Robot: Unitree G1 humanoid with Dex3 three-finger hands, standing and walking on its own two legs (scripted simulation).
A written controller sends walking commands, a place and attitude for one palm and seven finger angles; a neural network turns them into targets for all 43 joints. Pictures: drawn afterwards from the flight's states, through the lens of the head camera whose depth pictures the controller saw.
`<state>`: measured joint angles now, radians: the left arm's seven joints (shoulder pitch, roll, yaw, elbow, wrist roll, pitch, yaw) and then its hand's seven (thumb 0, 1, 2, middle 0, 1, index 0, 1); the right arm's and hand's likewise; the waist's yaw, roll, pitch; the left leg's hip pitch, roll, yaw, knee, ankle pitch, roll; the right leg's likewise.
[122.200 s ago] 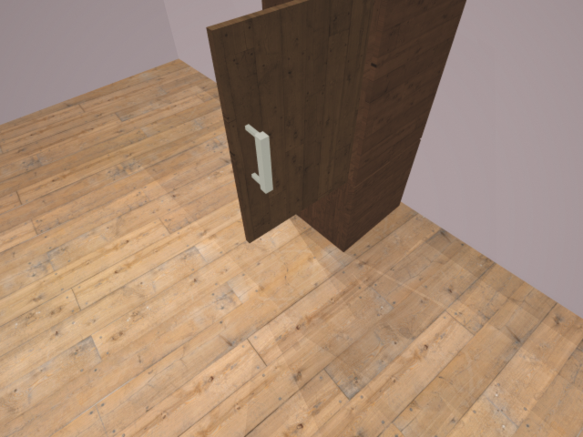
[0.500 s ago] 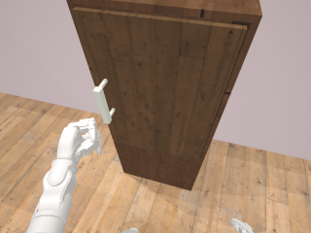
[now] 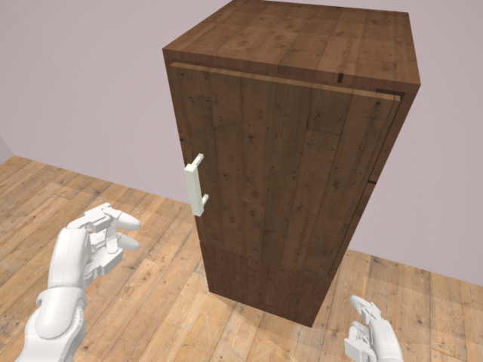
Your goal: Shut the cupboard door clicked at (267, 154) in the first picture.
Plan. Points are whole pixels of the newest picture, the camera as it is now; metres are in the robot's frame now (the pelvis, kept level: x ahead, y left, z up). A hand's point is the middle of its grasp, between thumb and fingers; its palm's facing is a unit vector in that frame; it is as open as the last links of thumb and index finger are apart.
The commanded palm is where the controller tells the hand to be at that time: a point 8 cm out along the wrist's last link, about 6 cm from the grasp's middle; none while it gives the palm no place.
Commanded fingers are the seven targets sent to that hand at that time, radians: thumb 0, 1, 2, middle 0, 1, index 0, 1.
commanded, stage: draw the hand back to the body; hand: left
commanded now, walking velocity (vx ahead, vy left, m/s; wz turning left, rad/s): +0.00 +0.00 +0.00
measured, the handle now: (198, 185) +0.51 +0.16 -0.03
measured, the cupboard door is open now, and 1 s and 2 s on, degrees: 0 0 0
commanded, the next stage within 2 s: step back with the hand held close in 0.72 s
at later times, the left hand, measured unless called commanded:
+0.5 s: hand (43, 255) +0.20 +0.26 +0.17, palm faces +0.46 -0.79 -0.41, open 7.1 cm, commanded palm +0.15 +0.30 +0.18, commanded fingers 0.00 0.90 0.90 -0.20 -0.30 -0.20 -0.30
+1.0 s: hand (70, 257) +0.20 +0.24 +0.16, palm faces +0.42 -0.79 -0.44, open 7.4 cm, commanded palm +0.14 +0.27 +0.18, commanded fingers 0.00 0.90 0.90 -0.20 -0.30 -0.20 -0.30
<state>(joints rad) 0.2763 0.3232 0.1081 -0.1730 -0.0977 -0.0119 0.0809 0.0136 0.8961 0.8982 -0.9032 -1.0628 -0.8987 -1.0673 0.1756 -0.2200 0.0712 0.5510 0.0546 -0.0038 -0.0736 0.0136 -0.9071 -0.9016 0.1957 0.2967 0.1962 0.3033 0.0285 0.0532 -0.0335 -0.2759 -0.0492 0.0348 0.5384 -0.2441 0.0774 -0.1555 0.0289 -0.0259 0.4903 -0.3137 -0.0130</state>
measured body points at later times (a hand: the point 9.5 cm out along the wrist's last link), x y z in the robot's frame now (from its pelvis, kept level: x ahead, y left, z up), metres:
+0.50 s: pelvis +0.01 +0.00 +0.01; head -0.02 -0.03 +0.46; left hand +0.17 +0.30 +0.19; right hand +0.20 -0.22 -0.08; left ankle +0.03 +0.06 -0.73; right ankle -0.03 -0.11 -0.73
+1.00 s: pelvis +0.01 -0.03 +0.01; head -0.01 -0.06 +0.45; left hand +0.17 +0.28 +0.18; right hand +0.19 -0.26 -0.09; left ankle +0.03 +0.06 -0.73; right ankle -0.03 -0.11 -0.73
